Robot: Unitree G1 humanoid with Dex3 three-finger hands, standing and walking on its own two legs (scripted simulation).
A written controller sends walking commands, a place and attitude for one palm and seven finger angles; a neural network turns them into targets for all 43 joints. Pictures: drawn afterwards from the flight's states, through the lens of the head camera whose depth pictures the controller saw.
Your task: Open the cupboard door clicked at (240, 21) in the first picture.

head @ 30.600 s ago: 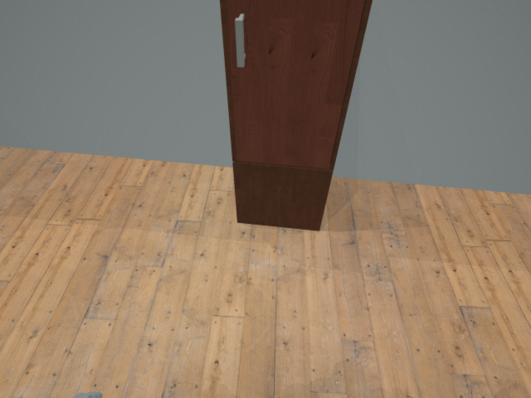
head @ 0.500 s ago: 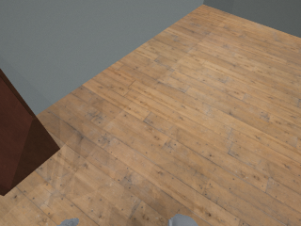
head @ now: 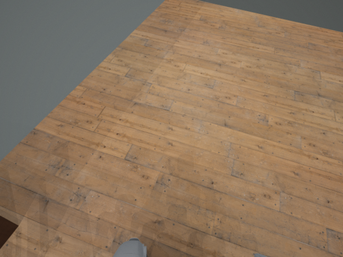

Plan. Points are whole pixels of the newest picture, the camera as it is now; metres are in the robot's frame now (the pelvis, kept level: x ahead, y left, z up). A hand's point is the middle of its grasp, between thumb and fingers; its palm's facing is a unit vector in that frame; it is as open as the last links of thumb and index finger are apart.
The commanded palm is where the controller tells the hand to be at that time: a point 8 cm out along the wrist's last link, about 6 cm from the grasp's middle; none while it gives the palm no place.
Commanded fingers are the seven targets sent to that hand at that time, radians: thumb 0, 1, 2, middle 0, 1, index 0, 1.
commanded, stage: walk to a spot facing it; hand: left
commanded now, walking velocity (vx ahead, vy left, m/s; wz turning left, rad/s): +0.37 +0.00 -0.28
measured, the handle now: out of the picture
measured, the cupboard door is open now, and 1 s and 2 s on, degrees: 45 45 45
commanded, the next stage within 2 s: turn to face it in 0.88 s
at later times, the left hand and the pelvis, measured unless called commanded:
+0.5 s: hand (141, 165) +0.40 +0.12 -0.17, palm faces -0.17 -0.96 -0.23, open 7.4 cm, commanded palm none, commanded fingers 0.00 0.90 0.90 -0.20 -0.30 -0.20 -0.30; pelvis +0.24 -0.04 -0.02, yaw -9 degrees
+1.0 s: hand (150, 138) +0.52 +0.11 -0.19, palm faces -0.12 -0.98 -0.15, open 7.4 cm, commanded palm none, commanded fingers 0.00 0.90 0.90 -0.20 -0.30 -0.20 -0.30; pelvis +0.50 -0.06 -0.01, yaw -12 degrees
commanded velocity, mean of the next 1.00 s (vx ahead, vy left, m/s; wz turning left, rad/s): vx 0.33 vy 0.00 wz -0.13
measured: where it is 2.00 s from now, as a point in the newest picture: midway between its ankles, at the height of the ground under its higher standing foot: (197, 168)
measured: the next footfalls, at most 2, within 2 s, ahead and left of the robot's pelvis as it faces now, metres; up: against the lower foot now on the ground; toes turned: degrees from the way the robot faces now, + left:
left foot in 0.06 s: +0.16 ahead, +0.13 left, +0.00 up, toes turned +4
right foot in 0.44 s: +0.31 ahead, -0.15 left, +0.00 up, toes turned -17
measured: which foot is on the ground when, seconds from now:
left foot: up 0.00-0.04, down 0.06-0.44, up 0.46-0.82, down 0.84-1.00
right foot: down 0.00-0.06, up 0.08-0.42, down 0.44-0.84, up 0.86-1.00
